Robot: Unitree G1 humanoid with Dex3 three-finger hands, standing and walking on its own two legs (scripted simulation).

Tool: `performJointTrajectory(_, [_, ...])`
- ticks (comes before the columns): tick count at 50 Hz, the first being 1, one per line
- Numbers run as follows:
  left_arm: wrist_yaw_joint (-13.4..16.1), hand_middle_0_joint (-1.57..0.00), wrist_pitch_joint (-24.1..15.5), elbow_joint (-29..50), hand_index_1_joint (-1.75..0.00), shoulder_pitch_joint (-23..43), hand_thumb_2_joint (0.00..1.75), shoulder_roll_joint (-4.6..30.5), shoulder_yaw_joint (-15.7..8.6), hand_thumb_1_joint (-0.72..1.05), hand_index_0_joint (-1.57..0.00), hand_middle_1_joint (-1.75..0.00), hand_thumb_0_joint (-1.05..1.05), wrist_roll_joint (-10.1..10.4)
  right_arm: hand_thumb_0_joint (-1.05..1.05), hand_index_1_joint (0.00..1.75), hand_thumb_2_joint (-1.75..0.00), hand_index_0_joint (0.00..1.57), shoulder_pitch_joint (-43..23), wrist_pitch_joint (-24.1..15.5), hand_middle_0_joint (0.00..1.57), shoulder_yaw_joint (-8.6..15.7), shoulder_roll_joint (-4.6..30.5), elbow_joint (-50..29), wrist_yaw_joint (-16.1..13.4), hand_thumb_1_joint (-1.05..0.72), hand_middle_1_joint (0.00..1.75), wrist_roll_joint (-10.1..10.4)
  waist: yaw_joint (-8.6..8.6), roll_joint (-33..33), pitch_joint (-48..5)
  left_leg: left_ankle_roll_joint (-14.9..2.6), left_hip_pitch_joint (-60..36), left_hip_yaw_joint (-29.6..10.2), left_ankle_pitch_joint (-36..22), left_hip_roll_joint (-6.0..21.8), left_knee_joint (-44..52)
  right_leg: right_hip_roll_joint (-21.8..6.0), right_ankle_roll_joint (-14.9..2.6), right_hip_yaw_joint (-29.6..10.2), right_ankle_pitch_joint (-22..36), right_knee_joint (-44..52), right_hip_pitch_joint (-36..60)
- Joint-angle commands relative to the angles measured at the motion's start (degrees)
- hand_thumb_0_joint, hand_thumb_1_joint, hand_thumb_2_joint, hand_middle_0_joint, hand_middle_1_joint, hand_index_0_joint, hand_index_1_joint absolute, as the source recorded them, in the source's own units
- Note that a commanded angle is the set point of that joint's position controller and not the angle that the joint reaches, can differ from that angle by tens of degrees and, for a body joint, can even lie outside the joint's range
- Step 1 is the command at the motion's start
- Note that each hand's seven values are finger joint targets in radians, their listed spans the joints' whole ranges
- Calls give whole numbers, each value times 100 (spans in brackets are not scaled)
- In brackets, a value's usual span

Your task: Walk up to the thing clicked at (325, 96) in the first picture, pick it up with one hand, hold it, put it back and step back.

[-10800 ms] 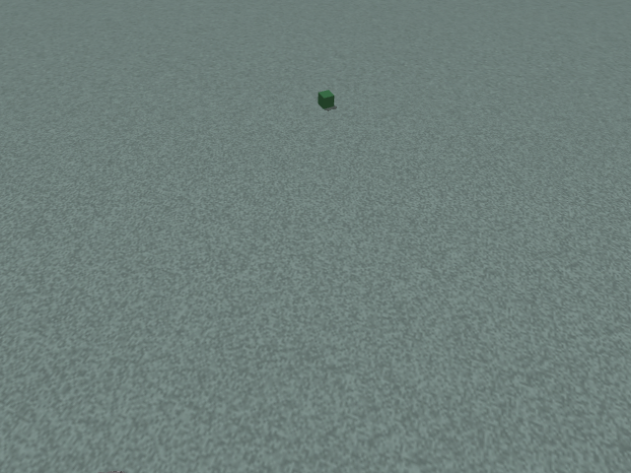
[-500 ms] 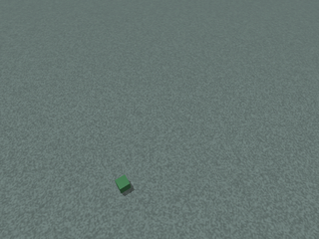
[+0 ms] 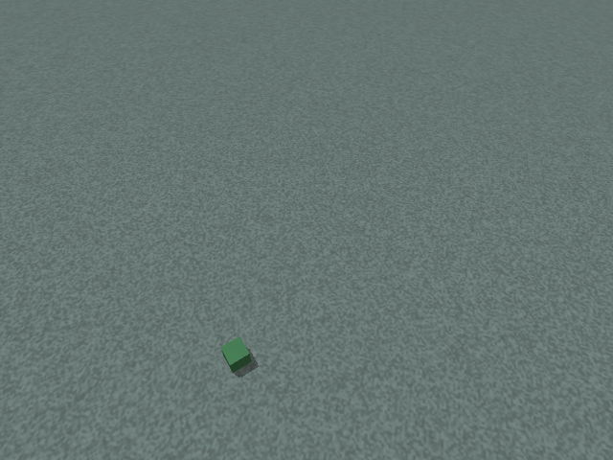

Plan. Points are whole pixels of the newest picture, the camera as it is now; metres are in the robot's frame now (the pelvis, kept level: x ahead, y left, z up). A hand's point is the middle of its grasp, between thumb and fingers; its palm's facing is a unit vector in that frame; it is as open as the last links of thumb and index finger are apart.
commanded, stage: stand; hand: left
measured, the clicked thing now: (236, 354) +0.53 +0.23 -0.75
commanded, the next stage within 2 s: walk up in 0.14 s
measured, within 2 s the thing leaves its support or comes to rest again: neither
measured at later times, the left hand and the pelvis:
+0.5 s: hand out of the picture +0.08 +0.32 -0.17, palm faces -0.01 -0.94 -0.35, open 7.4 cm; pelvis +0.06 +0.04 -0.01, yaw +0 degrees
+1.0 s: hand (155, 374) +0.27 +0.26 -0.17, palm faces -0.03 -0.94 -0.33, open 7.4 cm; pelvis +0.12 +0.02 -0.03, yaw +0 degrees
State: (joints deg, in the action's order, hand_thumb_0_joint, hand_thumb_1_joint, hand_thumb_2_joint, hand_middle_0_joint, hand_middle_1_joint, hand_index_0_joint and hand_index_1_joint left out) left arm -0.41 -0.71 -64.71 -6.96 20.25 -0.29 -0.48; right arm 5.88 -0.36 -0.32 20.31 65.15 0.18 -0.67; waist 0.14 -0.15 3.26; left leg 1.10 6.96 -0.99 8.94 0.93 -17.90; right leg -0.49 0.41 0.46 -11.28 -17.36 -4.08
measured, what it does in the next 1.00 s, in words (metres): walks ahead: right foot, then left foot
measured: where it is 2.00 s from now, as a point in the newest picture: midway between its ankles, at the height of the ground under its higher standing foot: outside the picture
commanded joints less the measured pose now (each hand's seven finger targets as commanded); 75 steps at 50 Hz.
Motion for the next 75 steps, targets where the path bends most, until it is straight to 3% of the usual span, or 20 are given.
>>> performJointTrajectory(1, [97,-20,-107,324,-30,205,90,1226,-206,90,-20,-30,0,-8,0,30,-90,20,-212,-138,20,225,1201,-372,-71,-90,30,21,-10,2,-480,-211,-199,-516,-865,653,159,-711,-157,-516,759,260,-98])
performJointTrajectory(6, [92,-20,-102,332,-30,178,90,1220,-205,90,-20,-30,0,-4,0,30,-90,20,-199,-141,20,222,1224,-375,-71,-90,30,17,2,-34,-464,-217,-168,-509,-869,652,175,-711,-157,-522,788,248,-75])
performJointTrajectory(7, [-6,-20,-155,530,-30,-172,90,1524,-468,90,-20,-30,0,-38,0,30,-90,20,161,-151,20,471,1479,-596,40,-90,30,-50,9,50,-958,-534,-259,-352,1573,298,-239,-362,-391,-427,-1502,-53,162])
performJointTrajectory(9, [-61,-20,-159,573,-30,-341,90,1579,-566,90,-20,-30,0,-132,0,30,-90,20,101,-120,20,539,1499,-728,105,-90,30,-125,132,1,-82,-614,974,-599,2923,307,-397,-638,-652,-1009,-2916,-86,-277])
performJointTrajectory(14, [-49,-20,-281,872,-30,-942,90,1822,-771,90,-20,-30,0,-164,0,30,-90,20,-317,-206,20,554,1237,-1323,205,-90,30,-160,436,714,506,-291,2698,-159,1825,262,-2350,-1919,-1493,-2301,-915,816,726])
performJointTrajectory(18, [-107,-20,-214,1385,-30,-109,90,1609,-657,90,-20,-30,0,-90,0,30,-90,20,866,-344,20,715,1130,-1142,236,-90,30,-138,-336,675,23,-268,209,326,616,6,-459,-1074,-906,-597,442,-484,-494])
performJointTrajectory(19, [-127,-20,-189,1501,-30,-106,90,1293,-548,90,-20,-30,0,-69,0,30,-90,20,1543,-357,20,870,1381,-967,170,-90,30,-190,-650,-42,-287,-286,-1120,-48,404,37,-146,-555,-577,-136,448,-1764,-1427])
performJointTrajectory(20, [-128,-20,-183,1620,-30,-279,90,806,-421,90,-20,-30,0,18,0,30,-90,20,1911,-384,20,1046,2036,-1019,113,-90,30,-269,-740,-1761,-329,-770,-1737,-2496,1067,1529,714,507,-190,251,-1220,-3520,-2793])
performJointTrajectory(21, [-35,-20,-134,1477,-30,-463,90,1313,-550,90,-20,-30,0,-50,0,30,-90,20,1626,-381,20,1061,2226,-1222,108,-90,30,-172,-556,-1030,-207,-1332,-1063,-3136,1294,2084,667,297,-308,-599,-2208,-3977,-2728])
performJointTrajectory(24, [-66,-20,-132,1366,-30,-886,90,1402,-532,90,-20,-30,0,37,0,30,-90,20,1081,-418,20,832,1627,-1587,55,-90,30,-47,-117,-420,148,-1299,-729,-1741,-46,1651,308,-124,-371,-912,-1477,-4214,-2754])
performJointTrajectory(29, [-71,-20,-33,1457,-30,-910,90,1193,-444,90,-20,-30,0,17,0,30,-90,20,1150,-413,20,708,1410,-1792,-69,-90,30,-42,-78,-781,208,-1154,-329,-410,-3291,1309,-115,-85,-84,-522,-929,-3169,-2136])
performJointTrajectory(32, [-19,-20,-6,1464,-30,-744,90,1068,-430,90,-20,-30,0,-4,0,30,-90,20,971,-306,20,691,1462,-1885,-105,-90,30,-3,-37,-882,-52,-1027,32,-20,-3700,1193,-653,-100,-151,14,-412,-2291,-1300])
performJointTrajectory(37, [27,-20,-13,1365,-30,-786,90,1336,-526,90,-20,-30,0,-23,0,30,-90,20,682,-102,20,560,1275,-1990,-124,-90,30,196,216,-144,-422,-525,827,113,-1725,592,-1927,-217,-511,-153,1604,-1037,54])
performJointTrajectory(39, [63,-20,-87,1535,-30,-523,90,1707,-554,90,-20,-30,0,47,0,30,-90,20,1151,4,20,428,949,-1863,-169,-90,30,216,128,920,-850,-215,949,32,2339,-272,-3451,-2088,-1629,-2474,2384,-400,-236])
performJointTrajectory(40, [82,-20,-73,1583,-30,-267,90,1744,-539,90,-20,-30,0,5,0,30,-90,20,1139,72,20,490,1119,-1710,-219,-90,30,164,104,963,-670,-232,657,-314,3132,-74,-3706,-2188,-1820,-2701,1732,-374,-928])
performJointTrajectory(47, [78,-20,118,1599,-30,373,90,1446,-487,90,-20,-30,0,-28,0,30,-90,20,1397,-55,20,482,1149,-1099,-145,-90,30,11,-159,968,-764,-123,200,150,928,-102,-954,-1174,-949,-1084,1038,-1116,-1003])
performJointTrajectory(50, [29,-20,197,1523,-30,434,90,1206,-454,90,-20,-30,0,69,0,30,-90,20,406,-164,20,633,1864,-1351,-149,-90,30,-53,106,-270,-215,-776,956,-1564,41,1249,-288,-187,-255,-333,-177,-1732,-1247])
performJointTrajectory(52, [9,-20,200,1392,-30,443,90,1226,-504,90,-20,-30,0,9,0,30,-90,20,105,-197,20,602,1729,-1385,-132,-90,30,-44,133,-422,-181,-999,1186,-1297,-404,1281,-487,-115,-293,-286,-667,-1997,-837])
performJointTrajectory(62, [-52,-20,102,1188,-30,554,90,1362,-438,90,-20,-30,0,-1,0,30,-90,20,362,-74,20,478,1321,-1213,-125,-90,30,51,-29,169,-723,-395,537,-353,695,339,-1036,-898,-725,-997,735,-785,-747])
performJointTrajectory(75, [-81,-20,94,883,-30,488,90,1282,-422,90,-20,-30,0,9,0,30,-90,20,90,-121,20,411,1484,-946,-81,-90,30,21,58,2,-480,-420,590,-601,490,629,-206,-611,-378,-694,266,-594,-631])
